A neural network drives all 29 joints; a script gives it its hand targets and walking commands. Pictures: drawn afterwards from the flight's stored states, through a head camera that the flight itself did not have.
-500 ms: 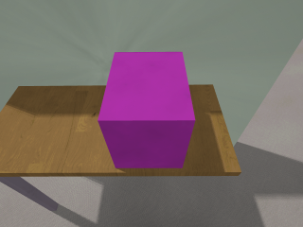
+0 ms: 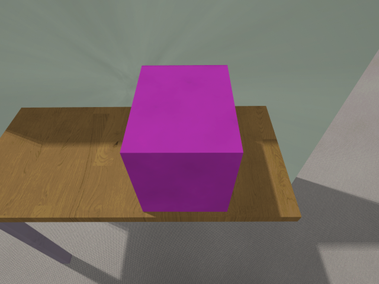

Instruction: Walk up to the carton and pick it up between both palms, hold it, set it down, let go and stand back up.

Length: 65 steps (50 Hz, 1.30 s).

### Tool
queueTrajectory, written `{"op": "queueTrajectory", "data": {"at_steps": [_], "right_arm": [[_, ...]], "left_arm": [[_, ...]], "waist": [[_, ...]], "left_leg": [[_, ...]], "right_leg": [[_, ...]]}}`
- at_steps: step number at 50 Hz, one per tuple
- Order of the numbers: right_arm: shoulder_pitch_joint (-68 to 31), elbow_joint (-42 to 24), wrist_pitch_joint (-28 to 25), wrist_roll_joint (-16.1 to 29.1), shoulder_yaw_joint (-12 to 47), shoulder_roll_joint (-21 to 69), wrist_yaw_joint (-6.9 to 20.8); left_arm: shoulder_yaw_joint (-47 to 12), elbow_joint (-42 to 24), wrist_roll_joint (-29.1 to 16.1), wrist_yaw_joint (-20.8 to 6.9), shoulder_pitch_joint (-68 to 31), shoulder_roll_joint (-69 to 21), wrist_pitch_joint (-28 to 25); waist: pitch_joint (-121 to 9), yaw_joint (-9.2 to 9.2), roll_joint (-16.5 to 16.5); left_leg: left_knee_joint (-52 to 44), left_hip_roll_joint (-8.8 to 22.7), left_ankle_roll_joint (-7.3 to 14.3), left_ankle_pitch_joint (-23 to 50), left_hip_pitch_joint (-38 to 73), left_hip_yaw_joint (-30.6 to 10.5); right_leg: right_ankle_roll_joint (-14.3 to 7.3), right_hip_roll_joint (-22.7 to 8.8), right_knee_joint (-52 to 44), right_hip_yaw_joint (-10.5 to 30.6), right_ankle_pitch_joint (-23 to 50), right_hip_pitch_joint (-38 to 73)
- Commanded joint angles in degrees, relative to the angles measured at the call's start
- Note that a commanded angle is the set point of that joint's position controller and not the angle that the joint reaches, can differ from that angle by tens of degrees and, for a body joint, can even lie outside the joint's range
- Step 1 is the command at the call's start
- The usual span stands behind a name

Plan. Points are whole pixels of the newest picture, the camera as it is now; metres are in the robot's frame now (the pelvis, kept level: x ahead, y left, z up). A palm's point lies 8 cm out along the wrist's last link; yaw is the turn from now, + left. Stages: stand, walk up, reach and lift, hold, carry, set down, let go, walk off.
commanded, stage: stand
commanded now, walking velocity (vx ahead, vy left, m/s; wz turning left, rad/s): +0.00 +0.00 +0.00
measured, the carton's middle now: (184, 139) +0.47 +0.04 +0.00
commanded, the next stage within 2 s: none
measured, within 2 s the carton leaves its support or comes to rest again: neither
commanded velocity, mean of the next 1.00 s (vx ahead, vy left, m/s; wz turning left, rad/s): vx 0.00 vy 0.00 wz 0.00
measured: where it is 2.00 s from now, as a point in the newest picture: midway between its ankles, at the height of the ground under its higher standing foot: outside the picture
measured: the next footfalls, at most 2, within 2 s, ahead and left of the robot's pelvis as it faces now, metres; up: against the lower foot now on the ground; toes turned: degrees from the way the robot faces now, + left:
none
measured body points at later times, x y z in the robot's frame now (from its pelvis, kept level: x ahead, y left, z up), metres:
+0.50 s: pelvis +0.00 +0.00 +0.00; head +0.01 +0.00 +0.45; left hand +0.00 +0.23 -0.16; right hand +0.00 -0.23 -0.16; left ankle +0.00 +0.13 -0.74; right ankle -0.02 -0.10 -0.74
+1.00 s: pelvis +0.00 -0.01 +0.00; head +0.01 -0.01 +0.45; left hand +0.00 +0.22 -0.16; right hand -0.01 -0.24 -0.16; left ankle +0.00 +0.13 -0.74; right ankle -0.02 -0.10 -0.74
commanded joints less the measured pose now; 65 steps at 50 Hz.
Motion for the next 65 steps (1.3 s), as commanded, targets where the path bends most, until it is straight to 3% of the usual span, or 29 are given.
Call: {"op": "queueTrajectory", "data": {"at_steps": [1,65], "right_arm": [[4.6,-1.2,-0.5,0.0,-1.2,-6.3,-0.3],[4.8,1.8,-0.4,0.0,-0.8,-5.2,-0.6]], "left_arm": [[1.2,-1.3,0.0,0.3,4.8,6.2,-0.6],[1.3,0.1,-0.1,0.4,6.0,4.8,-0.8]], "waist": [[2.7,0.0,0.5],[3.3,-0.09,0.4]], "left_leg": [[-4.4,4.9,1.2,7.7,-0.8,-3.9],[-4.1,5.5,0.8,7.5,-0.4,-2.9]], "right_leg": [[0.7,-7.5,-6.0,5.7,7.8,-2.8],[0.6,-7.5,-6.9,5.5,9.0,-2.6]]}}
